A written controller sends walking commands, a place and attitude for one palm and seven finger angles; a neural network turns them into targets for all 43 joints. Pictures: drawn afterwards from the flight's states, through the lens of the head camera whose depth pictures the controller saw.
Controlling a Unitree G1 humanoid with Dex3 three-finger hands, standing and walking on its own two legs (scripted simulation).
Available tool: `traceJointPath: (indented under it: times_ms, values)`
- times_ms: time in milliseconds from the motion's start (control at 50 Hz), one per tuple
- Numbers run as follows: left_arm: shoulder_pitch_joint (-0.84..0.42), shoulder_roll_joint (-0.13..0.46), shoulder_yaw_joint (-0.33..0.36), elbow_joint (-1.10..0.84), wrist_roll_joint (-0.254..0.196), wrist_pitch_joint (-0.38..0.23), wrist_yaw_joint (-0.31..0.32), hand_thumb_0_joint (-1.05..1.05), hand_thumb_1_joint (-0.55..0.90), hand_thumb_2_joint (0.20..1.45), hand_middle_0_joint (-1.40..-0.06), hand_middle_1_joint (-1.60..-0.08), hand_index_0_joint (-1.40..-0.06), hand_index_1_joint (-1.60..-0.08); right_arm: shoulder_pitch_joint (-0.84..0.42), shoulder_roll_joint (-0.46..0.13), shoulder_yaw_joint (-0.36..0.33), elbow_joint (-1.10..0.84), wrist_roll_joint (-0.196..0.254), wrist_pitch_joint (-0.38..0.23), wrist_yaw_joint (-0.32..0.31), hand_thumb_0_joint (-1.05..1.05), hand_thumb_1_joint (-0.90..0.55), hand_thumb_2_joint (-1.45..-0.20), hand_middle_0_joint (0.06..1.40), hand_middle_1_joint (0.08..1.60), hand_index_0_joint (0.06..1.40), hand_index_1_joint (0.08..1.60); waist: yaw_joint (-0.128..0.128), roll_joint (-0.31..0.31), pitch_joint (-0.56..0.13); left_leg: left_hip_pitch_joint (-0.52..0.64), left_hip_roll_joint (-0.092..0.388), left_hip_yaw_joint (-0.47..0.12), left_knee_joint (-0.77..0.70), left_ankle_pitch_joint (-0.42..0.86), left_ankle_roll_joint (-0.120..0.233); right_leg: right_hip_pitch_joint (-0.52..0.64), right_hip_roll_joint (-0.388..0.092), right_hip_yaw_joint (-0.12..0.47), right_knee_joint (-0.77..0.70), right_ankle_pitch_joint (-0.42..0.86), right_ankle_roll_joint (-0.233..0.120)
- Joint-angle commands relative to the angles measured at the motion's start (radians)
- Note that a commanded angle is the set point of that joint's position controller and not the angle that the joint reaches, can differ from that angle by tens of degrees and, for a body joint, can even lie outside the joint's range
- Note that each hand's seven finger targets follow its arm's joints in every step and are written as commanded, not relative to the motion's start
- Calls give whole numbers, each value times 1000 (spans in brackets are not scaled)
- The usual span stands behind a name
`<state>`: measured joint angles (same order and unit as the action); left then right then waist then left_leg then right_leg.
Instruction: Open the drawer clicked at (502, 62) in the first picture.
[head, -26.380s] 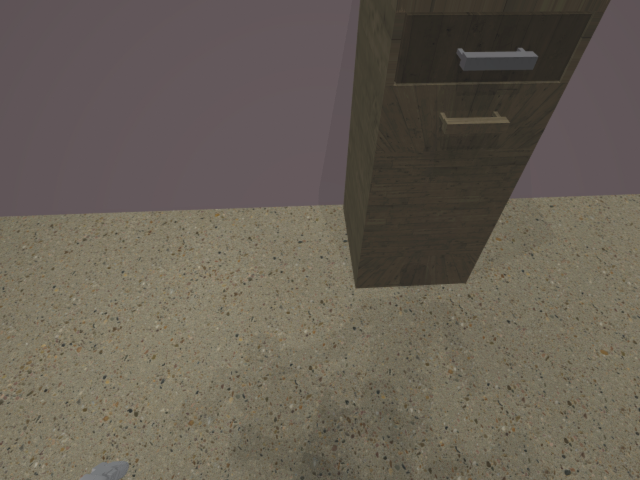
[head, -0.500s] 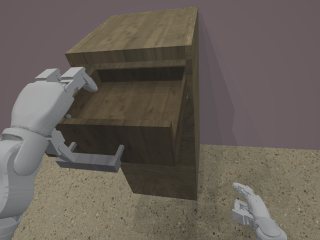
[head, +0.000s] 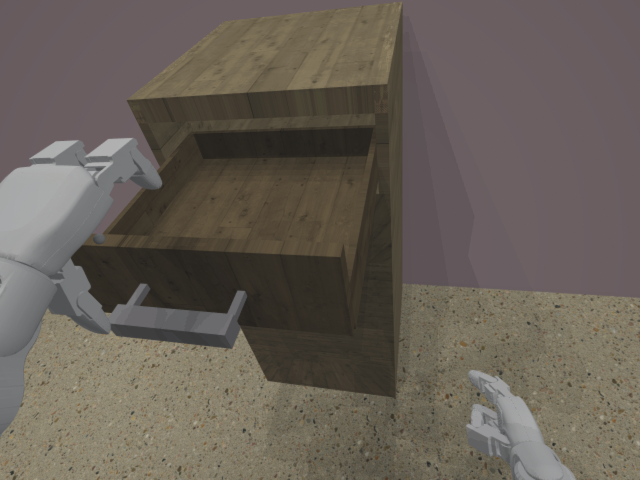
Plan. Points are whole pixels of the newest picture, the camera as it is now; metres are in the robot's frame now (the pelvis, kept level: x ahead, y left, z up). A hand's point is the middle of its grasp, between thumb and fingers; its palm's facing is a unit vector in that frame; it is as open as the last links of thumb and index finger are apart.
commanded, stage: draw the hand back to the body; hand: left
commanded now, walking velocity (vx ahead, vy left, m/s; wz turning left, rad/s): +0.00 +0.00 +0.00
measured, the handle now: (181, 309) +0.26 +0.21 +0.13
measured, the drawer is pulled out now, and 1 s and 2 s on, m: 0.30 0.30 0.30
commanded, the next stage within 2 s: step back with the hand held close in 1.30 s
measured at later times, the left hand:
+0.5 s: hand (54, 217) +0.21 +0.22 +0.31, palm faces +0.45 -0.80 -0.40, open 13.5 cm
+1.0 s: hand (37, 187) +0.24 +0.25 +0.32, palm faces +0.55 -0.77 -0.33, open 9.6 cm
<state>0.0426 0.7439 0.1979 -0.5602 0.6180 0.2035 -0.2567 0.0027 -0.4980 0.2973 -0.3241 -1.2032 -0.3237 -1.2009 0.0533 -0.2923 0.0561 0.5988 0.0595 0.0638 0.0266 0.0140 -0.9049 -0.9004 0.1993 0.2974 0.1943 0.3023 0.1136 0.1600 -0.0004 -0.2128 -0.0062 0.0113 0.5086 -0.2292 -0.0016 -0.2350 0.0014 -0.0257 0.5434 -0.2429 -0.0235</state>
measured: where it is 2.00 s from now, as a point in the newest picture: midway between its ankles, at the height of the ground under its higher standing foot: outside the picture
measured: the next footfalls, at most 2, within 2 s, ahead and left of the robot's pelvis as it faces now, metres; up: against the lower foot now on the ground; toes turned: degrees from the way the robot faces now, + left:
none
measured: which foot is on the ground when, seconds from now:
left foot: down 0.00-1.00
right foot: down 0.00-1.00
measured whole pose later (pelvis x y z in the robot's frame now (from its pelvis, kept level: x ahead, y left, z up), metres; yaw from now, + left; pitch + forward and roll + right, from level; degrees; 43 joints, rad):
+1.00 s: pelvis +0.05 +0.02 +0.01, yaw -1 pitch -4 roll -1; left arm 0.21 0.42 0.54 -0.67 -0.12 -0.17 0.09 0.00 0.41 0.69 -0.25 -0.61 -0.25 -0.61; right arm 0.14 -0.21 0.01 0.67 0.02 -0.10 -0.04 0.01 -0.90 -0.90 0.20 0.30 0.20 0.30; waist 0.08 0.08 0.02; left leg -0.10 0.00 0.03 0.44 -0.28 0.02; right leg -0.09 0.01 -0.01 0.38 -0.23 0.00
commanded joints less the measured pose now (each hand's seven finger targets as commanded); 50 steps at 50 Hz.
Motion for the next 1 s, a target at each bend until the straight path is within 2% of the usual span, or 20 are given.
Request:
traceJointPath:
  times_ms: [0, 80, 120, 140, 200, 220, 280, 300, 320, 340, 360, 400, 420, 480, 540, 620, 660, 760, 820, 980]
  values:
    - [-161, 242, 200, -183, -20, -4, 15, 0, -500, 300, -300, -1200, -300, -1200, -248, -76, -31, -203, 12, -73, -14, 0, -900, -900, 200, 300, 200, 300, 11, -82, -192, 28, -7, 2, -57, 114, 15, 72, -17, 29, -113, 84, 28]
    - [-147, 254, 207, -186, -19, -38, 3, 0, -500, 300, -300, -1200, -300, -1200, -210, -79, -32, -198, -5, -81, -28, 0, -900, -900, 200, 300, 200, 300, 12, -143, -170, 21, -11, 1, -72, 90, 18, 60, -24, 9, -122, 38, 36]
    - [-170, 280, 231, -208, -18, -50, 7, 0, -500, 300, -300, -1200, -300, -1200, -211, -76, -28, -196, -10, -90, -28, 0, -900, -900, 200, 300, 200, 300, 19, -102, -195, 26, -13, -6, -69, 103, 14, 77, -24, 11, -119, 46, 28]
    - [-148, 270, 236, -172, -21, -55, 11, 0, -500, 300, -300, -1200, -300, -1200, -201, -73, -32, -187, -10, -93, -31, 0, -900, -900, 200, 300, 200, 300, 9, -136, -155, 25, -7, -2, -71, 100, 14, 53, -24, 2, -126, 42, 34]
    - [-144, 305, 280, -164, -47, -66, 23, 0, -500, 300, -300, -1200, -300, -1200, -212, -80, -35, -180, 3, -103, -32, 0, -900, -900, 200, 300, 200, 300, 8, -86, -137, 22, 4, -12, -73, 78, 7, 47, -20, 14, -135, 31, 25]
    - [-170, 306, 271, -156, -36, -62, 18, 0, -500, 300, -300, -1200, -300, -1200, -204, -77, -32, -183, -14, -96, -32, 0, -900, -900, 200, 300, 200, 300, 24, -77, -168, 19, -6, -9, -76, 86, 7, 69, -26, 10, -132, 24, 24]
    - [-131, 285, 260, -128, -48, -58, 13, 0, -500, 300, -300, -1200, -300, -1200, -201, -80, -33, -182, -10, -89, -32, 0, -900, -900, 200, 300, 200, 300, 19, -105, -128, 9, -1, -7, -94, 73, 8, 50, -23, -5, -138, 15, 31]
    - [-322, -58, 301, -358, -637, -223, 144, 0, -465, 315, -298, -1178, -298, -1178, -125, 7, -35, -225, -9, -157, -53, 0, -900, -900, 200, 300, 200, 300, -93, -125, -73, 134, 23, -8, -88, -34, 18, -12, -1, 10, -242, -20, -6]
    - [-98, -23, 348, -99, -648, -272, 222, 0, -430, 330, -295, -1155, -295, -1155, -75, -16, -23, -146, -32, -183, -80, 0, -900, -900, 200, 300, 200, 300, -86, -240, -4, 104, 45, -18, -104, -108, 19, -21, 1, -2, -248, -80, -5]
    - [-18, -72, 366, -137, -712, -299, 250, 0, -395, 345, -292, -1133, -292, -1133, -86, -17, -29, -139, -28, -190, -87, 0, -900, -900, 200, 300, 200, 300, -62, -305, 3, 92, 47, -22, -122, -97, 19, 1, -9, -8, -275, -102, 6]
    - [-55, -59, 389, -206, -730, -339, 273, 0, -360, 360, -290, -1110, -290, -1110, -89, -25, -37, -128, -30, -202, -91, 0, -900, -900, 200, 300, 200, 300, -62, -277, -45, 118, 43, -3, -123, -86, 24, 31, -21, 4, -292, -115, 12]
    - [-70, -1, 461, -230, -746, -395, 315, 0, -290, 390, -285, -1065, -285, -1065, -94, -25, -43, -93, -34, -241, -101, 0, -900, -900, 200, 300, 200, 300, -43, -82, -68, 142, 44, 11, -129, -102, 15, 45, -27, 30, -285, -124, 2]
    - [-109, -91, 398, -250, -749, -415, 326, 0, -255, 405, -282, -1043, -282, -1043, -82, -4, -37, -101, -41, -249, -100, 0, -900, -900, 200, 300, 200, 300, -42, -54, -104, 137, 38, 8, -152, -89, 15, 82, -29, 6, -274, -109, -2]
    - [-86, -152, 351, -206, -742, -429, 346, 0, -150, 450, -275, -975, -275, -975, -69, -10, -45, -90, -43, -263, -100, 0, -900, -900, 200, 300, 200, 300, -44, -35, -31, 120, 45, -2, -188, -48, 15, 89, -15, -3, -261, -52, -6]
    - [-85, -176, 318, -246, -734, -443, 350, 0, -45, 495, -268, -908, -268, -908, -68, -16, -51, -86, -52, -274, -97, 0, -900, -900, 200, 300, 200, 300, -41, -27, -46, 132, 48, -6, -181, 48, 20, 122, -13, -3, -243, 38, -12]
    - [2, -155, 348, -318, -729, -452, 359, 0, 95, 555, -257, -817, -257, -817, -56, -25, -63, -87, -61, -276, -88, 0, -900, -900, 200, 300, 200, 300, -29, -63, -119, 151, 49, -3, -146, 207, 17, 181, -8, -8, -200, 203, -16]
    - [36, -149, 361, -349, -725, -452, 359, 0, 165, 585, -252, -772, -252, -772, -52, -23, -68, -90, -59, -272, -83, 0, -900, -900, 200, 300, 200, 300, -30, -31, -133, 160, 51, 2, -130, 264, 12, 181, -9, -6, -184, 256, -17]
    - [72, -126, 425, -311, -736, -443, 367, 0, 340, 660, -240, -660, -240, -660, -28, -23, -79, -84, -50, -247, -83, 0, -900, -900, 200, 300, 200, 300, -38, -90, -114, 152, 62, 1, -121, 309, -4, 165, -4, -13, -175, 287, -14]
    - [74, -131, 434, -281, -739, -433, 366, 0, 445, 705, -232, -592, -232, -592, -16, -27, -84, -77, -47, -232, -82, 0, -900, -900, 200, 300, 200, 300, -44, -63, -111, 169, 68, 3, -113, 366, -9, 152, -5, -14, -175, 314, -12]
    - [44, -120, 441, -232, -742, -404, 364, 0, 725, 825, -213, -413, -213, -413, -32, -26, -82, -88, -45, -195, -84, 0, -900, -900, 200, 300, 200, 300, -42, -131, -106, 164, 61, 3, -118, 295, 7, 145, -6, -11, -190, 296, -5]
